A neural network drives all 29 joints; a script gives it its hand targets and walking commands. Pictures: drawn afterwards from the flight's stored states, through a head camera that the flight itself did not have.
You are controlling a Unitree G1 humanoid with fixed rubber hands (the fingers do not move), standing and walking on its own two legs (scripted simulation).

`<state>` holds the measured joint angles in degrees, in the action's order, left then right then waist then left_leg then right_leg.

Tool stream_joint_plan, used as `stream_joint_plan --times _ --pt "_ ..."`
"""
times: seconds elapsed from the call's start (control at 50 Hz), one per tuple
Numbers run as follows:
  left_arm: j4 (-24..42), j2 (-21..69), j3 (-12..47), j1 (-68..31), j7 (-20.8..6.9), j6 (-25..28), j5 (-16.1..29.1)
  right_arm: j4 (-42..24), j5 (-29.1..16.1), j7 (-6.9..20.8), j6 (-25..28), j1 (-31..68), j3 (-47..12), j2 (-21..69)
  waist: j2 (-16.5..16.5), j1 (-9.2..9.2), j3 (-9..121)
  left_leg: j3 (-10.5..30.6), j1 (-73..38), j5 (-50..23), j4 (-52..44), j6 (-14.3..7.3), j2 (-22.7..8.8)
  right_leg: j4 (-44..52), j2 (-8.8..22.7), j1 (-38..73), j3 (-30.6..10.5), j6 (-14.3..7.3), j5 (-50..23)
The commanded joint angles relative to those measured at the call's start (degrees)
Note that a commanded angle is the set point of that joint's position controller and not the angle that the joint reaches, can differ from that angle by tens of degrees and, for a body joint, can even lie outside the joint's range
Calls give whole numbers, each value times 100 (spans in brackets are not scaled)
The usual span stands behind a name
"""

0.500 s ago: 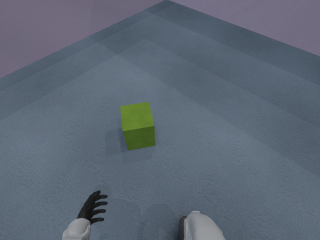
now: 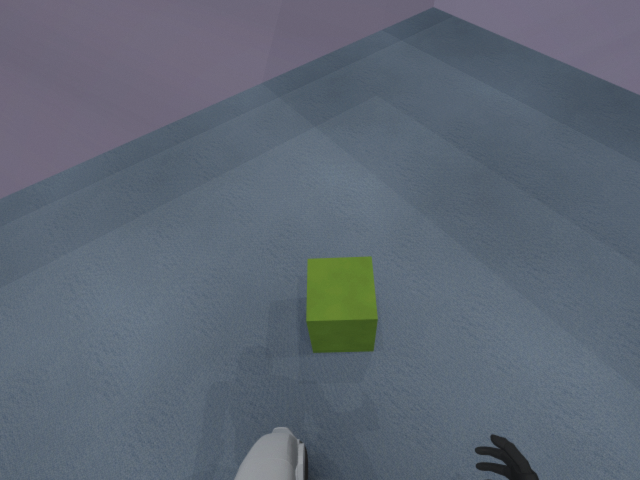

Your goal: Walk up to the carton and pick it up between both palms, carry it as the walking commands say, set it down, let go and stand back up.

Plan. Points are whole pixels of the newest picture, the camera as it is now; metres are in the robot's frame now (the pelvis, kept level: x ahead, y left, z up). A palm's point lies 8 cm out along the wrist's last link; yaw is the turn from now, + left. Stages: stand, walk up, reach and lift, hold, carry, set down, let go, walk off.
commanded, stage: walk up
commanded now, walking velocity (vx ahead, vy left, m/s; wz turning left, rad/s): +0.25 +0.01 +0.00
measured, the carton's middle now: (341, 306) +0.64 +0.06 -0.65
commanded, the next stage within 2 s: none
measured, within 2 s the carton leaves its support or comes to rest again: neither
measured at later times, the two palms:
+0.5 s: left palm (178, 440) +0.16 +0.26 -0.15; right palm out of the picture +0.06 -0.19 -0.14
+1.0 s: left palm out of the picture +0.10 +0.23 -0.14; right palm out of the picture +0.08 -0.21 -0.15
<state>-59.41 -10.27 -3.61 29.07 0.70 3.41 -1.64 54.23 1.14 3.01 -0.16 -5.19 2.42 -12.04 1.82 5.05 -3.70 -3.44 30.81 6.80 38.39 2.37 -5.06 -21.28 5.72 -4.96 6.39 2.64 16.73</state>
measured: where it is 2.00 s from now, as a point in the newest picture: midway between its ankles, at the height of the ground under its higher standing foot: outside the picture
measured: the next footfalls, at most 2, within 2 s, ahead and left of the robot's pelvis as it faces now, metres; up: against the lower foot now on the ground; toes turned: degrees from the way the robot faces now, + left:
left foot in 0.08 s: +0.16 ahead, +0.15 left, +0.00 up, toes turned +6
right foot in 0.50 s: +0.17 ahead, -0.09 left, +0.00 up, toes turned -3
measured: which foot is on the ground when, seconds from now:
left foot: up 0.00-0.06, down 0.08-1.00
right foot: down 0.00-0.08, up 0.10-0.48, down 0.50-1.00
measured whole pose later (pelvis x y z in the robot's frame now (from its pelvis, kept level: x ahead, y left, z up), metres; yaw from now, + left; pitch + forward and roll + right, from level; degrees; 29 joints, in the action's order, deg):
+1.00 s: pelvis +0.11 +0.01 +0.00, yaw +0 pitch -2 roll +0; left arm -63.9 -8.1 -0.7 17.8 1.8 0.8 -0.7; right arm 66.0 0.6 -2.0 0.3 -18.7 0.9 -7.7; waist 0.1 0.3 -1.4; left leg -5.3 8.6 10.6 21.0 2.1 -4.2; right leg -21.0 -0.8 -9.3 3.6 -1.9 10.4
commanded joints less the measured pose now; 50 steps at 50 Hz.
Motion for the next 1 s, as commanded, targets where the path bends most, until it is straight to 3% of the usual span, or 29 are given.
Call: stream_joint_plan --times 0.0,0.04,0.06,0.08,0.1,0.12,0.14,0.18,0.24,0.26,0.28,0.3,0.32,0.36,0.4,0.44,0.46,0.48,0.5,0.52,0.54,0.56,0.62,0.7,0.98 --pt "90 -766 -125 4 4 -60 44 -235 -22 -74 211 -162 -27 -85 -1623 -297 185 -212 -1472 -68 -769 -24 183 370 731 -534 -266 -605 -1435" --pt "-14 -508 11 179 -5 -83 43 221 50 -196 354 -1122 112 -419 -376 -595 405 -368 -2831 -4 -1351 -14 143 -789 370 -996 -116 -454 -729" --pt "141 -162 133 249 -31 -60 9 291 96 -261 409 -1763 221 -850 884 -791 940 1069 -3662 -693 -1522 -241 -1243 -2165 126 -1655 69 -203 784" --pt "198 -212 95 391 17 -108 56 417 13 -297 341 -2364 370 -1431 1879 -1042 1384 2698 -4046 -768 -2229 -1060 -2267 -3627 -417 -2476 -15 -114 1981" --pt "33 -735 -133 270 9 -208 -26 423 -106 -346 275 -2440 393 -1474 711 -1004 1255 3313 -3592 -617 -2399 -1053 -2717 -4400 -196 -2556 -587 -101 1685" --pt "21 -566 -109 -20 -19 -244 -20 328 -78 -348 306 -1838 313 -1200 372 -793 739 2722 -2832 -462 -2364 -920 -2369 -4516 -3 -2526 -781 -127 1102" --pt "-38 -355 -40 -144 -39 -248 -8 284 -30 -346 337 -1307 228 -878 510 -601 296 2047 -2231 -710 -2458 -804 -1939 -4395 106 -2379 -759 -136 604" --pt "-45 -304 -23 -157 -70 -323 -11 318 -76 -328 404 -1080 134 -424 894 -437 180 1375 -1880 -855 -2645 -647 -1319 -4077 127 -2087 -595 -105 134" --pt "-34 -279 -28 -330 -77 -452 -53 503 -20 -334 472 -1382 94 -301 925 -432 254 921 -1935 -1399 -2598 -614 -1099 -3849 -50 -1979 -446 -27 -255" --pt "-24 -245 -30 -414 -59 -495 -15 534 15 -369 496 -1380 40 -224 872 -391 262 663 -1915 -2160 -2441 -627 -1042 -3513 -83 -1821 -483 -17 -273" --pt "-17 -173 8 -478 -32 -535 74 536 44 -410 512 -1313 -10 -167 966 -343 288 202 -1855 -3422 -2178 -665 -869 -2957 -202 -1484 -493 -14 -177" --pt "143 -111 67 -834 -2 -533 153 568 59 -434 474 -1271 -7 -261 1359 -363 272 -14 -1935 -4329 -2001 -797 -613 -2490 -382 -1383 -405 10 -11" --pt "221 -80 109 -1044 39 -544 173 606 61 -444 441 -1326 22 -351 1359 -436 406 10 -2178 -4591 -1932 -952 -665 -2286 -481 -1383 -293 10 86" --pt "210 -102 135 -1112 125 -593 166 666 45 -453 366 -1436 15 -368 1014 -513 596 244 -2250 -4051 -1919 -1114 -901 -1980 -466 -1191 -304 29 124" --pt "205 -144 140 -1169 157 -617 133 657 30 -473 270 -1429 30 -417 924 -517 593 518 -1998 -2608 -2024 -1131 -1027 -1627 -414 -926 -385 -14 43" --pt "137 -197 133 -1102 162 -568 114 637 -18 -502 157 -1275 40 -452 751 -427 465 611 -1565 -940 -2018 -938 -910 -667 -404 -391 -347 -124 -522" --pt "90 -317 115 -1064 171 -502 95 687 -52 -508 112 -1355 35 -405 515 -414 343 627 -1305 -223 -2019 -731 -762 -158 -259 -76 -451 -154 -923" --pt "50 -486 91 -994 171 -407 86 751 -67 -508 83 -1550 -2 -201 29 -438 276 534 -1061 352 -1859 -516 -545 288 169 217 -840 -200 -1202" --pt "86 -746 73 -961 156 -307 84 786 -37 -500 53 -1868 -56 71 -755 -586 354 354 -1055 1085 -1455 -315 -191 471 959 198 -1584 -329 -1865" --pt "74 -769 113 -1327 122 -321 117 867 -106 -521 -42 -1963 -65 205 -1327 -653 220 158 -1861 1189 -1604 -185 54 731 938 -988 -1587 -659 -922" --pt "79 -546 151 -1571 109 -325 136 887 -61 -510 -74 -1844 -73 99 -1177 -664 -48 190 -2017 894 -1655 -141 53 1011 633 -1254 -1548 -595 186" --pt "55 -463 181 -1618 101 -319 148 849 -33 -484 -65 -1686 -29 2 -1115 -635 -184 185 -2089 624 -1739 -147 39 1153 462 -1346 -1475 -509 595" --pt "-87 -383 238 -1438 132 -283 181 920 -11 -451 12 -1740 16 -26 -746 -620 -159 220 -2272 251 -1923 -172 -97 1093 221 -1138 -1209 -407 119" --pt "-169 -377 223 -1239 129 -245 140 998 -21 -470 53 -1716 -11 37 -453 -566 -57 182 -2246 310 -2048 -153 -134 926 143 -862 -1138 -415 -186" --pt "-360 -231 225 -831 120 -221 92 1158 -55 -520 69 -1772 -115 92 -121 -494 -88 175 -2111 331 -2103 -132 -251 551 -13 -719 -929 -404 -652"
